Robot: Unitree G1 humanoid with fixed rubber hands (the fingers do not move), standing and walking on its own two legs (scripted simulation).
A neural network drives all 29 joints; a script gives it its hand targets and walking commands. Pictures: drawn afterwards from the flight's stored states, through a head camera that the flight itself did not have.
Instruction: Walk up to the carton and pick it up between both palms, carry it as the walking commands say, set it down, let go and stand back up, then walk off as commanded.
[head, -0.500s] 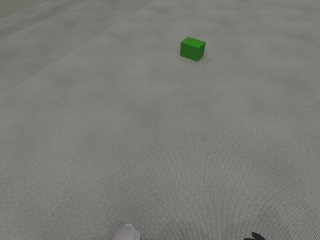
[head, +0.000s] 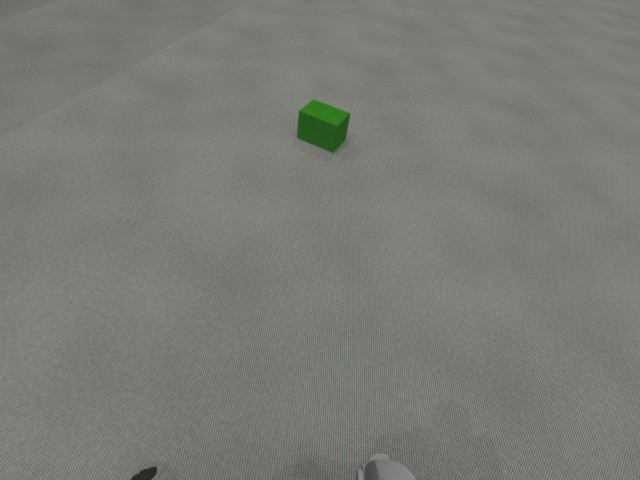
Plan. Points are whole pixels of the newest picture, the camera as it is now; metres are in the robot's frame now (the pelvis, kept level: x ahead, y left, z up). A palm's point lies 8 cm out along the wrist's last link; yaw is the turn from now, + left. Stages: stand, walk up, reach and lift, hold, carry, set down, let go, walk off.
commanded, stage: walk up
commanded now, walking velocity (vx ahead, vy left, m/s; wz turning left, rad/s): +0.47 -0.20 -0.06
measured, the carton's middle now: (323, 125) +1.94 -0.18 -0.70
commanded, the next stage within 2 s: none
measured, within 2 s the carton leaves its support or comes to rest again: neither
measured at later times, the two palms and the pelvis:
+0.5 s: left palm out of the picture +0.17 +0.18 -0.12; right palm (478, 343) +0.37 -0.31 -0.13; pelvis +0.24 -0.06 +0.00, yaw -1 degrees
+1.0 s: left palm (198, 243) +0.59 +0.21 -0.15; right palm (457, 327) +0.38 -0.26 -0.11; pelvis +0.48 -0.02 +0.00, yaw -1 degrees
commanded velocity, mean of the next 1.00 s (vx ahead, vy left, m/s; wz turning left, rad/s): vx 0.48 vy -0.05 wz -0.01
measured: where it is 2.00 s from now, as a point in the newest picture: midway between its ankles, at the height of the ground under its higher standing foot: (311, 274)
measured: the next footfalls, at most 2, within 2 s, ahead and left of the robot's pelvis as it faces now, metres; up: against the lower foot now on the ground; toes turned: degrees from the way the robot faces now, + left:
right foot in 0.16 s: +0.23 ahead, -0.19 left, +0.00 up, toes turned -8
left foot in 0.66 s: +0.48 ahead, +0.09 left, +0.00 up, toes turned +8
